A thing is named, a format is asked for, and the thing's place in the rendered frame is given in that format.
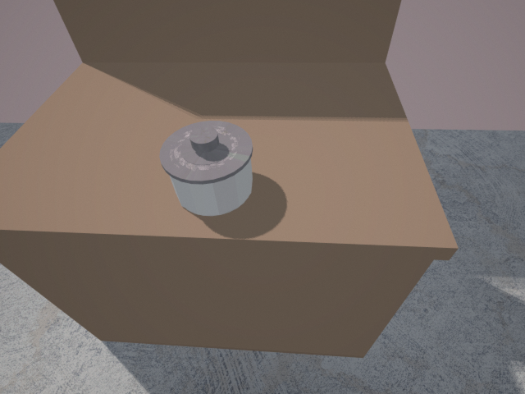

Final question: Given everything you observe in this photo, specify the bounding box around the table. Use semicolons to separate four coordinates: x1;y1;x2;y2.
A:
0;0;458;358

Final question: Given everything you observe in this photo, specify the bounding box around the knob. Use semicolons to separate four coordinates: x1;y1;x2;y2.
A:
189;126;219;153

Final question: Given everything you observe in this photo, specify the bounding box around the pot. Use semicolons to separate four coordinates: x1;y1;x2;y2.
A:
169;159;253;216

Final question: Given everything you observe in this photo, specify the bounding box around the lid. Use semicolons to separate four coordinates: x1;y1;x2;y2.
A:
159;121;253;185

